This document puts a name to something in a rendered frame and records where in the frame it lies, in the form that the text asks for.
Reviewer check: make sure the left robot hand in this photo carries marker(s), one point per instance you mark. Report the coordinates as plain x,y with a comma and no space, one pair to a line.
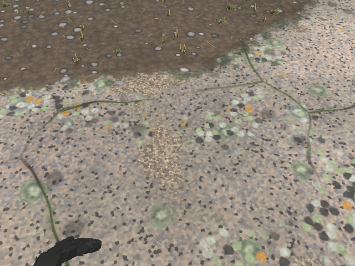
67,249

